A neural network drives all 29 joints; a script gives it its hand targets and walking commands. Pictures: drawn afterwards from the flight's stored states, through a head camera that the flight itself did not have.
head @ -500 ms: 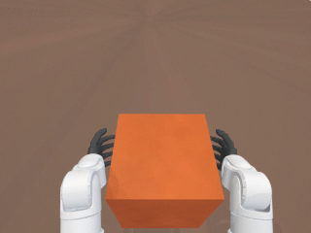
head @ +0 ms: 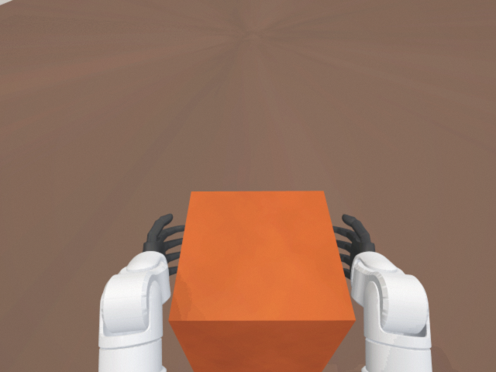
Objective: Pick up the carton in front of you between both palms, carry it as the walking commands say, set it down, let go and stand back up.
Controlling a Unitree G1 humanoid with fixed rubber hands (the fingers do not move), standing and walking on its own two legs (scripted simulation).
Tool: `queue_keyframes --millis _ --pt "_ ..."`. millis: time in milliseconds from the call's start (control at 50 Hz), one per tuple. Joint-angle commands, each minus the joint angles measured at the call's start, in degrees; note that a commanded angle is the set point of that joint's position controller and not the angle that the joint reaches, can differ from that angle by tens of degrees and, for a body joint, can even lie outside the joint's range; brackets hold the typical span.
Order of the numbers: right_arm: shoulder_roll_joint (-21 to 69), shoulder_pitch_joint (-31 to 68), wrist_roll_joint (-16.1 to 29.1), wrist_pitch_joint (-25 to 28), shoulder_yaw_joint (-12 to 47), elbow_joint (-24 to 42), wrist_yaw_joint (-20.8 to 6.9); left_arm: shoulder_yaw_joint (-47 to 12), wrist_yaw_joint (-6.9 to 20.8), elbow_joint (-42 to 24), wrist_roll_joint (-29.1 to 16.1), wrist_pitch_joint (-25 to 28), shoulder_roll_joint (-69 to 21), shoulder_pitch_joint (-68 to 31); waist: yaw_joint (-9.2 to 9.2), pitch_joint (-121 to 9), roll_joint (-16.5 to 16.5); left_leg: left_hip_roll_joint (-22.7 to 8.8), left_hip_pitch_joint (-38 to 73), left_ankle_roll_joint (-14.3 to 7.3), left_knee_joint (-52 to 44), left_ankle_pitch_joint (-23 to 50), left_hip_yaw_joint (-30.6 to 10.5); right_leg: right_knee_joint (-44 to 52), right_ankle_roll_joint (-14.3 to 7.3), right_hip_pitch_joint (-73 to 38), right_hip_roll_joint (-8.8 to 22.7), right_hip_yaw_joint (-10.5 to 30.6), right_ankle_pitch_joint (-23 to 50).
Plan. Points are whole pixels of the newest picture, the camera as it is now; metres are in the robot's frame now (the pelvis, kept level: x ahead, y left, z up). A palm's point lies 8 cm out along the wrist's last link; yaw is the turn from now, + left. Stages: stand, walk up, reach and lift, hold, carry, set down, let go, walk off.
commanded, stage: carry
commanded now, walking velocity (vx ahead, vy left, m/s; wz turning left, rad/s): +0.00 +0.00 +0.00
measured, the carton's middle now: (257, 287) +0.27 +0.00 +0.01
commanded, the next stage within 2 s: hold in 1.82 s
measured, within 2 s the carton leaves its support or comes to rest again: neither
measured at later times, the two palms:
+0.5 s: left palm (147, 295) +0.22 +0.16 +0.09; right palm (369, 299) +0.21 -0.14 +0.08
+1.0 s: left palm (151, 305) +0.22 +0.16 +0.04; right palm (355, 309) +0.22 -0.14 +0.04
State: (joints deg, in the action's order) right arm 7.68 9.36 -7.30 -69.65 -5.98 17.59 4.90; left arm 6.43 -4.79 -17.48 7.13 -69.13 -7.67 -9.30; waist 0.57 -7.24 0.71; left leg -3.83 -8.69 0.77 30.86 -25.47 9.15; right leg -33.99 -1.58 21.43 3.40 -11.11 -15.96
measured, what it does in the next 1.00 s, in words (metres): shifts its weight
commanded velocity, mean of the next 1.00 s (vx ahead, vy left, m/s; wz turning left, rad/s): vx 0.00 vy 0.00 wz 0.00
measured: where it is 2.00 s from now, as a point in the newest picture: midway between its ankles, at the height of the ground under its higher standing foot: outside the picture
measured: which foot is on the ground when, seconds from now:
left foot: down 0.00-1.00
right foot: down 0.00-1.00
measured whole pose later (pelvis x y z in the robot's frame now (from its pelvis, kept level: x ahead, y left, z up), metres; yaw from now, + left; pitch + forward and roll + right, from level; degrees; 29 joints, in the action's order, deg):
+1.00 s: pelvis -0.06 +0.01 +0.00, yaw +0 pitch +1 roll +0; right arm 8.1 12.1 -14.7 -43.8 -9.5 -10.6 1.1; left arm 10.3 -0.7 11.0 14.7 -43.2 -8.1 -12.3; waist 0.0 -5.5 0.2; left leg -2.0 -11.7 -1.3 30.6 -20.3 10.1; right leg -28.6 -1.3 22.2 4.8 -10.0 -7.5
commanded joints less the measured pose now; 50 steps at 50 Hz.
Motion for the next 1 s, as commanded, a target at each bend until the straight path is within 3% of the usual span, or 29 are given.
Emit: queue_keyframes --millis 0,240,420,720,980 --pt "51.9 25.7 23.3 0.2 40.0 3.4 -14.6 -41.3 15.1 -3.5 -24.5 -0.5 -52.4 -26.2 -0.44 -13.9 0.4 -5.8 1.1 -0.4 -1.6 35.4 -3.2 0.7 -1.2 -11.5 6.0 6.0 30.9" --pt "51.7 27.2 23.6 -0.5 39.9 2.0 -15.0 -40.3 15.2 -1.5 -23.6 -1.2 -51.9 -26.6 -0.39 -9.9 -0.5 -5.4 -2.8 -1.3 -6.0 19.5 -4.2 5.2 -0.9 -10.9 6.3 7.0 21.2" --pt "53.1 26.4 21.9 2.3 40.6 -1.8 -15.6 -41.0 15.7 2.3 -21.8 1.7 -53.2 -25.9 -0.38 -8.0 -0.4 -5.5 -4.7 -1.8 -7.9 13.7 -4.7 7.3 -0.5 -9.7 6.1 7.3 15.8" --pt "48.8 24.0 14.6 15.3 35.2 -10.0 -15.5 -35.2 15.7 10.6 -14.3 14.7 -48.8 -23.4 -0.52 -8.8 -0.7 -5.2 -5.6 -2.3 -8.1 12.2 -5.4 8.1 0.1 -9.6 6.2 7.7 14.1" --pt "50.2 30.0 5.8 31.4 24.6 -26.2 -16.2 -24.0 16.6 27.0 -5.5 31.0 -50.0 -29.6 -0.66 -10.2 -1.0 -4.8 -5.9 -2.7 -7.3 11.8 -5.6 8.1 0.1 -9.8 6.4 7.7 14.3"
